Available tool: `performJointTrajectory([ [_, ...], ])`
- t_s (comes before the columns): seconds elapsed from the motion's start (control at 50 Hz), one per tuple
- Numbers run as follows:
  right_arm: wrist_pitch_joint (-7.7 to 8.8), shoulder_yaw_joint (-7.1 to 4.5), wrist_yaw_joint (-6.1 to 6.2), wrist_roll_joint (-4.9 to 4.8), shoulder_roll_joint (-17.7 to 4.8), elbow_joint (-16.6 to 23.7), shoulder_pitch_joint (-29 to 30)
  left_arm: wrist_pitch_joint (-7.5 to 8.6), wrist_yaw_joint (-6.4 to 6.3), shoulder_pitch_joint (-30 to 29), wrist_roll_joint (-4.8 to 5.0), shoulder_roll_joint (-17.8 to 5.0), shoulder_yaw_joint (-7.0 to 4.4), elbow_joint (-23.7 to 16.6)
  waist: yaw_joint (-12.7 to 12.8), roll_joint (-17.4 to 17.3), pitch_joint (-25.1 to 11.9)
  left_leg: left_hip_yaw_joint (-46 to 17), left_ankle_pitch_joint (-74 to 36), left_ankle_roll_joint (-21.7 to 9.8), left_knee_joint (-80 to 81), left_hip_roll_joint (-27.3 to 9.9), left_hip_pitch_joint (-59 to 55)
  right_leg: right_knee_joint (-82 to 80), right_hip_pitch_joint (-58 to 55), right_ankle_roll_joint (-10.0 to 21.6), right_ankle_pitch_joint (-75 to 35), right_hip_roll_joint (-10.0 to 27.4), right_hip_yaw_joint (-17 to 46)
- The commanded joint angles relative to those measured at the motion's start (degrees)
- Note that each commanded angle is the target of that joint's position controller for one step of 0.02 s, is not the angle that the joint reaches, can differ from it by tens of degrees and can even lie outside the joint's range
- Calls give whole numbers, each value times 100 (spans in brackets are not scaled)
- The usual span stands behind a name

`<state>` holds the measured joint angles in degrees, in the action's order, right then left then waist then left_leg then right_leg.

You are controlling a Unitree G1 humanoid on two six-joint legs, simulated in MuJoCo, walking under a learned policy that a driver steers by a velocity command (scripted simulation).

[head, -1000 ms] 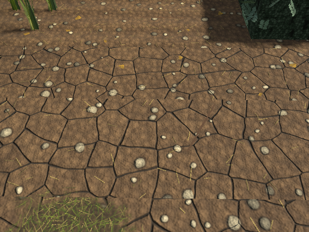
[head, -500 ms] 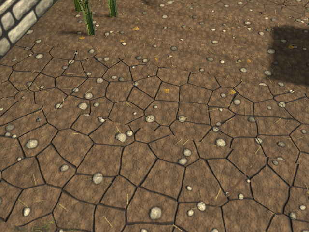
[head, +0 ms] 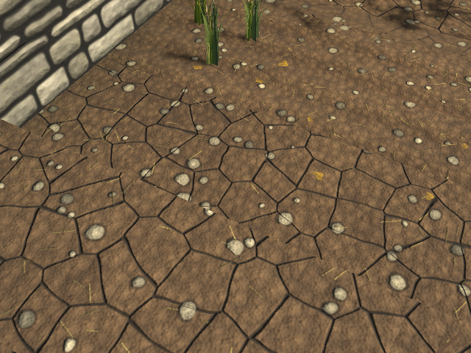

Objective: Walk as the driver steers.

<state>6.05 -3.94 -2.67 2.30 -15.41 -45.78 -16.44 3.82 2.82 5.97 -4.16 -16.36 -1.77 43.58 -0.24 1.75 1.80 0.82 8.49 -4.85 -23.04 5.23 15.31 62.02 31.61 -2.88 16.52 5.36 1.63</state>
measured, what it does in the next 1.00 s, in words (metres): steps on the spot, turning right: right foot, then left foot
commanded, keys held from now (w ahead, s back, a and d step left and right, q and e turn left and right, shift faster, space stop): e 0.80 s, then w+e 0.20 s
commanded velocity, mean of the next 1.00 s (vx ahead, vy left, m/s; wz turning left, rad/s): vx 0.05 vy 0.00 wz -0.44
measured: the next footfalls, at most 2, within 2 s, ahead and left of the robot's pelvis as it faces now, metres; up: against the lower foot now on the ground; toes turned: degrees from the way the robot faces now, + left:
right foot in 0.10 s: -0.01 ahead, -0.14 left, +0.00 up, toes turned -9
left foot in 0.76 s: +0.02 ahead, +0.10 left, +0.00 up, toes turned -23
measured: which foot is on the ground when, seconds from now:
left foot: down 0.00-0.36, up 0.38-0.74, down 0.76-1.00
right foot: up 0.00-0.08, down 0.10-0.78, up 0.80-1.00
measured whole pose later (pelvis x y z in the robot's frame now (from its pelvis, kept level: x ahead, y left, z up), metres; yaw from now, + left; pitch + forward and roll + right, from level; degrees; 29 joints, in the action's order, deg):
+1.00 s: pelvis -0.01 +0.02 +0.01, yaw -31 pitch +2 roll +0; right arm 6.2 -0.3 1.6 3.0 -14.2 -37.4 -18.1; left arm 2.9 4.0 15.6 -3.2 -17.9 -4.0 40.1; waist -2.4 1.2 0.0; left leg 8.3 12.1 -3.2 -13.9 0.4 4.0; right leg 63.6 32.5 -2.4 12.0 0.9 4.5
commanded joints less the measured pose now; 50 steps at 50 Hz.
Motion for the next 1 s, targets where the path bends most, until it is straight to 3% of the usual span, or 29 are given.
performJointTrajectory([
  [0.02,24,-19,-65,22,-638,711,1214,-8,347,1959,20,-126,-19,367,782,-337,-451,-215,-3016,-629,67,-1202,2012,230,-2496,-179,-1066,-22,-137],
  [0.06,-31,56,-124,-8,-641,745,1333,178,327,1907,155,-422,-123,231,642,-361,-615,-529,-3409,-626,-559,-1574,1179,-125,-2367,-407,-469,49,-41],
  [0.1,-70,86,-156,-77,-709,680,1200,247,200,1871,243,-372,-136,91,459,-243,-595,-855,-3848,-713,-1254,-1899,356,-937,-2002,-510,-490,133,24],
  [0.12,-104,52,-183,-348,-796,616,918,241,96,1384,361,-320,-123,-138,301,56,-497,-810,-3601,-715,-1389,-1698,-209,-2547,-1621,-403,-896,17,-258],
  [0.14,-177,-219,-82,-348,-1331,753,184,221,-75,519,371,-797,-183,-477,-561,249,-732,-487,-2891,-678,-1543,-1277,-868,-2328,-1247,84,-2407,-173,-154],
  [0.16,-191,-353,71,-347,-1585,822,-28,236,-192,120,263,-976,-230,-679,-738,110,-1028,-333,-2390,-653,-1594,-1161,-1202,-2392,-973,400,-2640,-197,-64],
  [0.18,-177,-384,196,-285,-1588,1020,158,254,-257,217,229,-930,-235,-664,-651,-55,-1117,-347,-2516,-767,-1525,-1320,-1287,-2381,-808,527,-2390,-230,-68],
  [0.2,-173,-330,270,-219,-1326,1108,287,264,-292,524,232,-687,-208,-582,-532,-340,-1046,-605,-2746,-1003,-1388,-1671,-1295,-2361,-661,526,-1991,-290,-78],
  [0.22,-162,-327,354,-248,-1198,1194,200,247,-296,642,266,-672,-196,-529,-581,-104,-1045,-594,-2735,-1101,-1303,-1769,-1136,-2233,-768,570,-1988,-284,-47],
  [0.24,-163,-330,373,-275,-1143,1195,164,224,-289,856,215,-604,-194,-496,-476,-169,-938,-506,-2291,-1108,-1181,-1839,-885,-2268,-885,613,-1729,-233,6],
  [0.3,-189,-341,414,-58,-1073,1415,677,168,-228,1485,149,-371,-181,-380,-117,-495,-804,-399,-1628,-1087,-810,-2049,-141,-2026,-1492,595,-888,-524,-330],
  [0.34,-184,-332,420,-39,-976,1481,880,173,-175,1623,191,-463,-235,-480,4,-251,-637,-26,-695,-636,-999,-1930,298,-2375,-1802,792,-1749,-432,-133],
  [0.38,-229,-280,368,-86,-792,1700,1134,281,-189,1423,290,-1193,-439,-760,59,663,-448,846,1684,442,-2256,-710,951,-3862,-2023,1945,-3851,613,1807],
  [0.4,-234,-237,376,-80,-818,1835,1594,364,-109,1836,258,-1293,-512,-715,563,860,-511,276,3152,714,-3353,-390,1709,-4176,-2599,2574,-3855,1183,2553],
  [0.42,-260,-171,402,-51,-696,1841,1673,425,-79,2034,206,-1120,-491,-592,681,554,-572,-312,3417,819,-4049,-500,2237,-4203,-3021,2591,-3616,1342,2647],
  [0.46,-257,-163,493,113,-810,1695,1330,392,7,1682,250,-793,-398,-646,413,142,-558,-643,3063,1051,-4725,-651,2708,-3808,-3241,2284,-3966,1118,2256],
  [0.5,-229,-88,553,285,-844,1546,1012,283,-8,1241,283,-676,-320,-859,184,136,-671,-590,2530,1177,-4770,-748,2381,-3798,-2836,2124,-4176,860,1941],
  [0.56,-258,-5,520,199,-792,1365,587,255,-26,968,218,-783,-307,-1080,1,193,-620,-335,1918,1357,-4177,-687,1644,-3924,-2158,2008,-3730,471,1721],
  [0.64,-420,197,408,129,-513,1333,508,280,86,1024,188,-1030,-386,-1139,160,463,-527,-66,2125,1278,-2800,-571,788,-3869,-1731,2021,-2626,417,2128],
  [0.72,-399,215,368,-70,-624,1299,206,173,213,730,301,-1063,-397,-1208,102,469,-564,-42,1254,943,-890,-286,287,-3620,-1881,2092,-2278,459,2769],
  [0.76,-321,153,370,-201,-787,1343,192,81,265,810,322,-874,-301,-1030,26,354,-656,-176,-323,374,209,-482,-632,-3371,-1464,1790,-1650,257,2769],
  [0.78,-227,-9,429,-196,-1247,1416,49,64,219,1207,280,-507,-182,-977,101,-290,-1008,-916,-2469,-636,150,-1452,-1576,-2674,-840,1140,-155,-279,2212],
  [0.8,-125,-205,426,-22,-1819,1498,-24,80,153,1262,134,-256,-118,-1256,89,-1523,-871,-2596,-3528,-2406,689,-2973,-1945,-1193,556,212,1720,-1296,849],
  [0.82,-99,-160,460,164,-1453,1405,-179,59,85,868,-39,-747,-271,-1159,-263,-408,-675,-2580,-1771,-2224,1151,-3281,-1638,99,720,77,1940,-685,710],
  [0.84,-41,-44,407,14,-1089,1380,120,29,-46,770,-2,-899,-352,-1049,-19,-204,-221,-2203,-239,-1617,1353,-2958,-1195,524,829,54,1394,-494,676],
  [0.88,23,231,374,-73,-314,1478,577,-3,-163,952,-40,-795,-366,-791,118,-757,91,-1349,1215,-855,1640,-2126,-909,764,803,46,229,-436,695],
  [0.9,31,236,438,-39,-348,1460,498,4,-66,830,-79,-664,-304,-810,18,-650,82,-1162,1177,-755,1679,-2068,-1066,896,858,51,-2,-436,511],
  [0.96,101,172,485,78,-570,1160,-230,13,153,557,186,-529,-304,-813,-373,-557,164,-632,1001,-626,1742,-1942,-1941,167,1437,43,-571,-353,454],
  [1.0,94,137,384,122,-674,873,-744,5,185,390,93,-320,-249,-833,-557,-695,139,-370,634,-765,1670,-2024,-2210,-174,1498,19,-790,-215,238],
])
